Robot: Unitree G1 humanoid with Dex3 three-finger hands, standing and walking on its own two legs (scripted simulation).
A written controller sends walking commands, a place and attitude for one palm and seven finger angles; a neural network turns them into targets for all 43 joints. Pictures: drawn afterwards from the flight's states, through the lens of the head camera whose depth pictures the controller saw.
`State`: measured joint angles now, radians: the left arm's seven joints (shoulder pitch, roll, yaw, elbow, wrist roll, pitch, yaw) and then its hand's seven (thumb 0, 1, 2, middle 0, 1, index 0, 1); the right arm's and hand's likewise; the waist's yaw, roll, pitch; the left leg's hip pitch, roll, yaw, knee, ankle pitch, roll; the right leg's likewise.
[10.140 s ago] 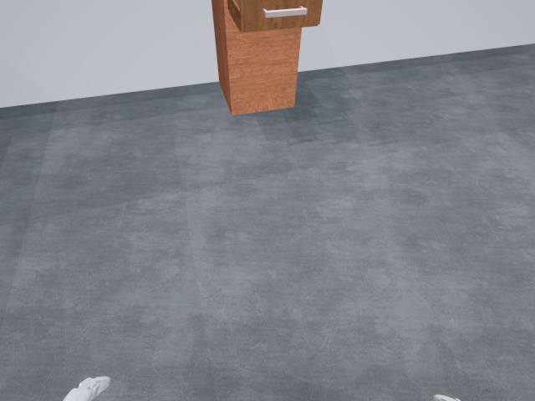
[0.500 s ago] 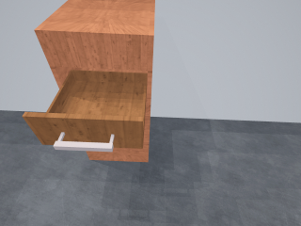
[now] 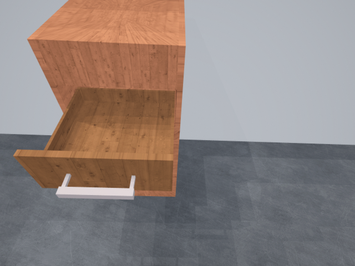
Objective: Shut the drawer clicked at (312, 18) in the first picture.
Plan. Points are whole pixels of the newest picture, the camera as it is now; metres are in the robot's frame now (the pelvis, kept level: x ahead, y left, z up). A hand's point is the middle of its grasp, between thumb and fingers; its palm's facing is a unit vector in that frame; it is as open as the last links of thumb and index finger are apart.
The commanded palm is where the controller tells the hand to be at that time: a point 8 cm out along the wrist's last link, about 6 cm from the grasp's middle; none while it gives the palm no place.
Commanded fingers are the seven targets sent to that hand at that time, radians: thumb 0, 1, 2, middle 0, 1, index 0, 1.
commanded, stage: come to a stop and stand still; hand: left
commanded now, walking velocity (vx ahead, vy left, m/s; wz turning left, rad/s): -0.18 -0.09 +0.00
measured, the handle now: (98, 185) +0.32 +0.23 -0.05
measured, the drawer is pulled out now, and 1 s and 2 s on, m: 0.28 0.28 0.28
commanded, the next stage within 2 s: look again from close up in 1.28 s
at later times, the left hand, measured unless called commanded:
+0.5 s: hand out of the picture -0.01 +0.18 -0.17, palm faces +0.04 -0.97 -0.23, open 7.3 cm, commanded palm none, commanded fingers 0.00 0.90 0.90 -0.20 -0.30 -0.20 -0.30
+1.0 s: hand out of the picture -0.11 +0.11 -0.16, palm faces +0.04 -0.98 -0.21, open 7.4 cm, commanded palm none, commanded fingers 0.00 0.90 0.90 -0.20 -0.30 -0.20 -0.30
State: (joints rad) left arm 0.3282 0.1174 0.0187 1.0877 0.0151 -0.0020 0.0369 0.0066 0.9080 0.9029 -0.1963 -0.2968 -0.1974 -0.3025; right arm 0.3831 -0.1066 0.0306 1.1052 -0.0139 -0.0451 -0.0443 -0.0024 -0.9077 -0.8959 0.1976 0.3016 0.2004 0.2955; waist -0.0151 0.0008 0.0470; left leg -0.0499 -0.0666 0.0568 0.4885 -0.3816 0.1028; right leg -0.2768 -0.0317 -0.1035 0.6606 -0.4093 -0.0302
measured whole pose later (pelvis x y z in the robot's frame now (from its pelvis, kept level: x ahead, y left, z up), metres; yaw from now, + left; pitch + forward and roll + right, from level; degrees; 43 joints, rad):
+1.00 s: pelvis -0.09 -0.05 +0.00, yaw +1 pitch -2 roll +2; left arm 0.33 0.10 0.00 1.08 0.01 0.01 0.02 0.01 0.91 0.90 -0.20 -0.30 -0.20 -0.30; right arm 0.39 -0.18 0.00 1.10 -0.02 0.02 -0.02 0.00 -0.91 -0.90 0.20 0.30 0.20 0.30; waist -0.03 0.05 0.04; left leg -0.19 -0.05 0.07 0.46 -0.25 0.04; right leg -0.33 0.05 0.00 0.49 -0.20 -0.06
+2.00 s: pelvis -0.13 -0.08 -0.01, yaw +2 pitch -3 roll +3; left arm 0.34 0.10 0.02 1.10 0.02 0.00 0.02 0.01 0.92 0.90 -0.20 -0.30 -0.20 -0.30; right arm 0.31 -0.15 -0.02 1.13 -0.01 0.03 -0.03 0.00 -0.91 -0.90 0.20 0.30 0.20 0.30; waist 0.02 0.03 0.03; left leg -0.27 -0.04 0.03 0.54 -0.23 0.01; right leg -0.33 0.04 0.00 0.61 -0.23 -0.07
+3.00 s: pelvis -0.02 +0.00 +0.01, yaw +3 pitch +1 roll +2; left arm 0.24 0.16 0.05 1.00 0.03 -0.01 -0.01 0.01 0.92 0.90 -0.19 -0.30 -0.20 -0.30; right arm 0.33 -0.14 -0.02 1.05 -0.03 -0.03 -0.01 0.00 -0.91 -0.90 0.20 0.30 0.20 0.30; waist 0.00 0.01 0.03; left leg -0.23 0.00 0.10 0.43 -0.22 0.02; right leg -0.39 -0.05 -0.09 0.77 -0.40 -0.04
